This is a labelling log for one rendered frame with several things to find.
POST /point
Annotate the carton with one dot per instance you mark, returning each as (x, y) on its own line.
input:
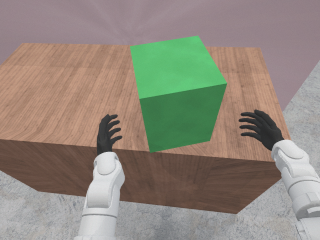
(180, 90)

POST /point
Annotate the robot right forearm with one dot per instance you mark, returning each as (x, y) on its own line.
(299, 177)

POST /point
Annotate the right robot hand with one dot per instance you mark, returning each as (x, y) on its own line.
(266, 129)

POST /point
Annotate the left robot hand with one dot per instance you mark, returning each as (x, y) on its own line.
(104, 142)

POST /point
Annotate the pedestal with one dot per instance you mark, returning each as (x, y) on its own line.
(53, 97)

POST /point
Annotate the robot left forearm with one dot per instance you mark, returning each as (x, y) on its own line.
(101, 204)

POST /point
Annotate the robot right upper arm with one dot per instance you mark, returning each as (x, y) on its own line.
(308, 228)

